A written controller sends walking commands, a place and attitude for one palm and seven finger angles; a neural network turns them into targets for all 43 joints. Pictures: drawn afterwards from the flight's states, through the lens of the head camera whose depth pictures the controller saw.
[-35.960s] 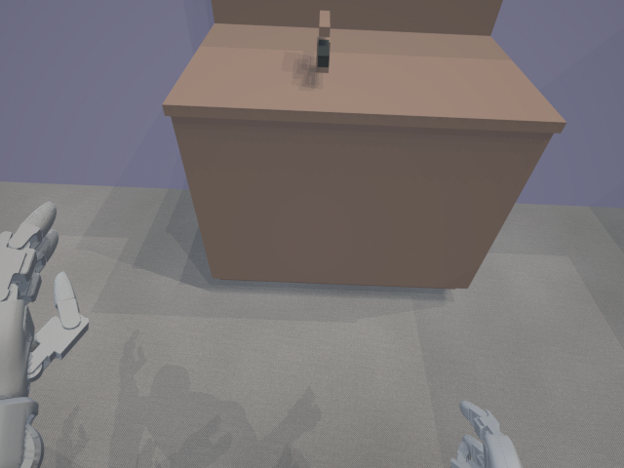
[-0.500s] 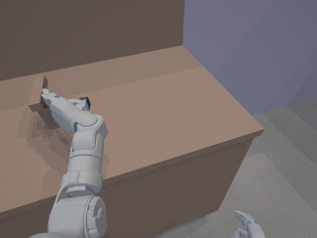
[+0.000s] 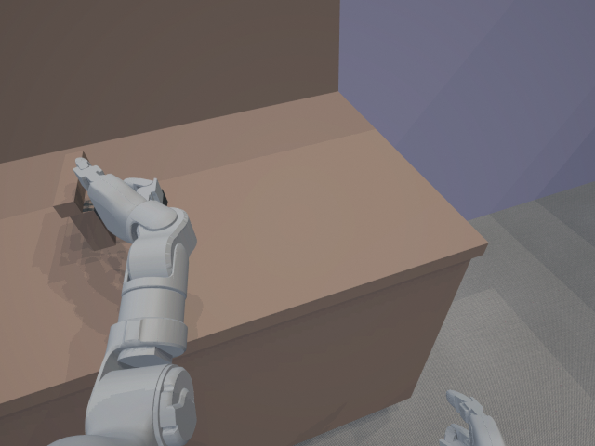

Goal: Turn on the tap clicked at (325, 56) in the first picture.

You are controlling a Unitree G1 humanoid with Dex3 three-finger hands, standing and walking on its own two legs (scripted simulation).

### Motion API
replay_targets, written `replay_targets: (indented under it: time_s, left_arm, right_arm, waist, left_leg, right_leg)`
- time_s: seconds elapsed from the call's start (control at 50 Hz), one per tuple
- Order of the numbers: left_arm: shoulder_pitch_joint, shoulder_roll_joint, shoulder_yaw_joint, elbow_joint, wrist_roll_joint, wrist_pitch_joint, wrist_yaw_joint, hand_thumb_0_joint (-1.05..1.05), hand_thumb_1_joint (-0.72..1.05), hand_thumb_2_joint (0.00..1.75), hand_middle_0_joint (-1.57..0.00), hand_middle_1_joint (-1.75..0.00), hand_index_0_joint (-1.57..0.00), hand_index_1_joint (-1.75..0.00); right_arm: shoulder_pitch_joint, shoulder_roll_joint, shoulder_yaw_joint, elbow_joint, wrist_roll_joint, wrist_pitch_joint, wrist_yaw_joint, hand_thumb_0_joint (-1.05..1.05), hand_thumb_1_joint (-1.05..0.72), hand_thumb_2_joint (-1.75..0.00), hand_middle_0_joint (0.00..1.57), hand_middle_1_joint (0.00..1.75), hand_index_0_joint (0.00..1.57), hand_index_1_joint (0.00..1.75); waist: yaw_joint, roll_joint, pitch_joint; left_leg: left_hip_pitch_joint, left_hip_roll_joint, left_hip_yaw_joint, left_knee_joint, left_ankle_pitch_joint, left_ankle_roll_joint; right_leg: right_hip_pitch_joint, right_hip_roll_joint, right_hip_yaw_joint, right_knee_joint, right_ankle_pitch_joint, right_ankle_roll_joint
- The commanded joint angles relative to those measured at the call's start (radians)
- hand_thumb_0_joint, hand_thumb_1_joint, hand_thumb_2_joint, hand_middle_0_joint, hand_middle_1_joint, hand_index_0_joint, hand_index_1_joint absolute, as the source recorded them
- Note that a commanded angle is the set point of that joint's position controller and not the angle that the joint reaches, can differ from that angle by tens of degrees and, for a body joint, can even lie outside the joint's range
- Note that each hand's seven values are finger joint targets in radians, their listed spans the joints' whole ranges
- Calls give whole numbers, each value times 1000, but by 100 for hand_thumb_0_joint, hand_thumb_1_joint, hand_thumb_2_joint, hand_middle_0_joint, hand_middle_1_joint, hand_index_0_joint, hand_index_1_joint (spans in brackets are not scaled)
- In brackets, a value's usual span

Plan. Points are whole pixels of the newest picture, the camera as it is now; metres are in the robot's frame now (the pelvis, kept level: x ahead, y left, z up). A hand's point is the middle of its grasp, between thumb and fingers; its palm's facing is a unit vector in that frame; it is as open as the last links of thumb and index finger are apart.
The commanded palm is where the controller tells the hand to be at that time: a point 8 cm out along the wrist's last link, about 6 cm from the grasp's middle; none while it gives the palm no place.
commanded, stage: lift the hand up off the lever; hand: left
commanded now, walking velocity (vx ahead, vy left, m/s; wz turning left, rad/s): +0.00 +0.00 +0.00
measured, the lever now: (156, 201) +0.45 +0.27 +0.10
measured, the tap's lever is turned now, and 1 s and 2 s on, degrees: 78 78 78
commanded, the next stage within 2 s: draw the hand back beside the body in 0.26 s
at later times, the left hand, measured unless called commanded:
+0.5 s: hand (163, 175) +0.40 +0.21 +0.19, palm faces +0.61 -0.79 -0.08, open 7.8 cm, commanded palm +0.33 +0.26 +0.18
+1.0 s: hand (113, 252) +0.28 +0.23 +0.18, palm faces +0.25 -0.94 -0.22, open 7.6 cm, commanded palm +0.24 +0.28 +0.17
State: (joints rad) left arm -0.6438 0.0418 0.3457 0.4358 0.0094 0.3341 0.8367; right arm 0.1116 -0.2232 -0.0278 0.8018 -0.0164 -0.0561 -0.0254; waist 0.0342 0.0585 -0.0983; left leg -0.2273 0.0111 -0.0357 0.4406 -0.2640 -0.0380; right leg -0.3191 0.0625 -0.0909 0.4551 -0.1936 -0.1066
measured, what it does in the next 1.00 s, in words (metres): stands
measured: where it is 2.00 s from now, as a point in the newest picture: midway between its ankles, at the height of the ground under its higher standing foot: outside the picture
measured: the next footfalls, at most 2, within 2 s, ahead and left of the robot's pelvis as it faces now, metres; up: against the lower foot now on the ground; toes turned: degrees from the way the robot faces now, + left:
none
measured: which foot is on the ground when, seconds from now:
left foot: down 0.00-1.00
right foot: down 0.00-1.00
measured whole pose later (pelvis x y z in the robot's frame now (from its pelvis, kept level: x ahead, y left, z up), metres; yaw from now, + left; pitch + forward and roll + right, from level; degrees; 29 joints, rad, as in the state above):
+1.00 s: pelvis -0.02 +0.04 +0.01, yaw -1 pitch -6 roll +1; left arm -0.04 0.29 0.11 -0.05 -0.08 -0.09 0.10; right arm 0.10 -0.19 0.05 0.65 0.02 -0.08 -0.05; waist 0.05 0.05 0.05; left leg -0.01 -0.03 0.00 0.32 -0.20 0.02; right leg -0.10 0.03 -0.05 0.33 -0.12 -0.06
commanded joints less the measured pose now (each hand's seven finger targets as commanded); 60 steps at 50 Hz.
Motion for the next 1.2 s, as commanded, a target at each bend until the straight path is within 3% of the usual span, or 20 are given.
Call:
replay_targets:
  time_s: [0.0,0.12,0.18,0.34,0.36,0.38,0.46,0.54,0.56,0.6,0.62,0.64,0.72,0.8,0.84,0.9,0.94,1.02,1.12,1.18]
  left_arm:
    - [-392,182,-42,-267,26,-41,-8,0,90,90,-15,-15,-15,-15]
    - [-368,162,-60,-252,-4,-10,-35,0,90,90,-15,-15,-15,-15]
    - [-473,130,-105,-233,10,-8,-30,0,90,90,-15,-15,-15,-15]
    - [-554,194,-56,-190,43,-36,5,0,90,90,-15,-15,-15,-15]
    - [-471,167,-229,-325,73,-64,-160,0,90,90,-15,-15,-15,-15]
    - [-402,253,-132,-334,60,-72,-231,0,90,90,-15,-16,-15,-16]
    - [-54,287,-110,-421,-18,-71,-449,0,90,90,-16,-17,-16,-17]
    - [160,294,-19,-562,-139,10,-519,0,90,90,-16,-18,-16,-18]
    - [354,485,-12,-489,-102,-97,-594,0,90,90,-16,-18,-16,-18]
    - [393,495,1,-589,-118,-210,-653,0,90,90,-16,-19,-16,-19]
    - [332,512,-4,-694,-113,-260,-670,0,90,90,-16,-19,-16,-19]
    - [245,506,-44,-811,-101,-313,-681,0,90,90,-16,-19,-16,-19]
    - [106,459,-157,-934,-82,-427,-693,0,90,90,-17,-21,-17,-21]
    - [201,381,-224,-749,-74,-455,-693,0,90,90,-17,-22,-17,-22]
    - [271,343,-242,-630,-75,-456,-705,0,90,90,-18,-22,-18,-22]
    - [379,384,-177,-612,-84,-465,-717,0,90,90,-18,-23,-18,-23]
    - [465,416,-116,-632,-89,-474,-725,0,90,90,-18,-24,-18,-24]
    - [540,495,-13,-738,-98,-490,-735,0,90,90,-18,-25,-18,-25]
    - [525,476,-38,-910,-87,-503,-733,0,90,90,-19,-27,-19,-27]
    - [591,434,-77,-888,-84,-499,-729,0,90,90,-19,-28,-19,-28]
  right_arm:
    - [-155,-91,-20,-164,8,-45,0,0,-90,-90,20,30,20,30]
    - [-189,-93,-13,-158,19,-46,-4,0,-90,-90,20,30,20,30]
    - [-205,-84,-7,-140,17,-56,-4,0,-90,-90,20,30,20,30]
    - [-195,-78,-9,-128,7,-49,-2,0,-90,-90,20,30,20,30]
    - [-120,-113,-10,-144,5,-17,-21,0,-90,-90,20,30,20,30]
    - [-106,-109,-18,-172,14,-9,-36,0,-90,-90,20,30,20,30]
    - [-93,-102,3,-242,37,37,-68,0,-90,-90,20,30,20,30]
    - [-172,-88,28,-303,71,51,-83,0,-90,-90,20,30,20,30]
    - [-89,-101,24,-291,46,44,-47,0,-90,-90,20,30,20,30]
    - [-124,-84,26,-317,50,26,-29,0,-90,-90,20,30,20,30]
    - [-141,-80,25,-322,52,11,-26,0,-90,-90,20,30,20,30]
    - [-142,-77,24,-336,48,-12,-23,0,-90,-90,20,30,20,30]
    - [-136,-89,23,-330,42,-96,-26,0,-90,-90,20,30,20,30]
    - [-103,-97,21,-289,41,-121,-32,0,-90,-90,20,30,20,30]
    - [-103,-96,27,-275,45,-107,-32,0,-90,-90,20,30,20,30]
    - [-113,-91,31,-289,45,-82,-30,0,-90,-90,20,30,20,30]
    - [-119,-85,35,-301,42,-64,-24,0,-90,-90,20,30,20,30]
    - [-137,-77,38,-328,33,-49,-18,0,-90,-90,20,30,20,30]
    - [-144,-73,40,-346,23,-71,-14,0,-90,-90,20,30,20,30]
    - [-129,-83,35,-333,20,-90,-13,0,-90,-90,20,30,20,30]
  waist:
    - [12,-109,-308]
    - [12,-144,-198]
    - [-3,-112,-159]
    - [9,-57,-260]
    - [-52,-107,-281]
    - [-30,-100,-320]
    - [12,-159,-301]
    - [63,-170,-178]
    - [26,-135,-81]
    - [49,-110,-84]
    - [50,45,-90]
    - [35,103,-100]
    - [-13,84,-84]
    - [-32,-60,4]
    - [-30,-70,94]
    - [-1,-95,71]
    - [25,-15,41]
    - [44,-9,2]
    - [28,61,0]
    - [21,30,27]
  left_leg:
    - [-28,-19,61,-21,247,50]
    - [-14,-17,48,-48,184,54]
    - [-19,-20,51,-45,113,52]
    - [-41,-20,48,-39,103,44]
    - [39,-18,55,-25,169,67]
    - [47,-24,60,-23,226,76]
    - [50,-19,56,-43,353,75]
    - [48,-11,53,-77,321,69]
    - [59,6,46,-93,279,71]
    - [41,4,43,-101,284,77]
    - [85,-2,52,-107,295,75]
    - [122,-4,50,-113,293,70]
    - [237,5,25,-124,269,69]
    - [222,0,13,-158,130,78]
    - [181,-6,11,-181,28,77]
    - [139,-13,6,-202,-14,78]
    - [127,-12,2,-212,28,69]
    - [121,-2,-8,-211,109,59]
    - [161,4,-12,-197,160,51]
    - [168,8,-10,-192,163,54]
  right_leg:
    - [329,-117,92,-64,276,117]
    - [262,-108,80,-119,111,109]
    - [207,-111,93,-149,-10,107]
    - [236,-104,89,-103,-2,99]
    - [266,-95,110,-49,144,98]
    - [308,-92,111,-38,257,96]
    - [435,-95,108,-11,549,108]
    - [431,-89,97,-70,479,108]
    - [402,-117,115,-59,492,120]
    - [410,-111,121,-63,426,105]
    - [392,-108,120,-78,363,87]
    - [369,-103,118,-98,311,78]
    - [272,-84,105,-154,201,69]
    - [227,-72,96,-195,52,76]
    - [191,-69,92,-216,-40,73]
    - [242,-72,92,-214,-79,72]
    - [295,-71,92,-205,-31,60]
    - [359,-70,95,-197,41,56]
    - [345,-69,96,-203,87,52]
    - [326,-69,93,-211,89,53]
